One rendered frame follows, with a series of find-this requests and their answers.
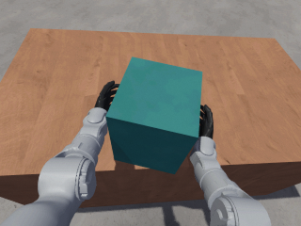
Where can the right robot upper arm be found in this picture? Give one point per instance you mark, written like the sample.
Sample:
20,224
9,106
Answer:
238,211

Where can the left robot hand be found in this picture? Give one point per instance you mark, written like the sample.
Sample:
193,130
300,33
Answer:
104,99

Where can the carton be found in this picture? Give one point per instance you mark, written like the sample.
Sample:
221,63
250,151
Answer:
153,120

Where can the right robot hand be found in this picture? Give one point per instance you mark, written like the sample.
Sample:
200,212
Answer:
206,128

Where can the left robot upper arm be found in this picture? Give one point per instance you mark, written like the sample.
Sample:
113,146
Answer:
65,182

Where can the robot left forearm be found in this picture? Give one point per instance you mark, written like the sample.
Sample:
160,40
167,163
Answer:
89,140

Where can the pedestal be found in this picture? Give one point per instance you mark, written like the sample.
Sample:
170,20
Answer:
251,85

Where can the robot right forearm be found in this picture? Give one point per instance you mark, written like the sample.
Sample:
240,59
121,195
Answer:
213,181

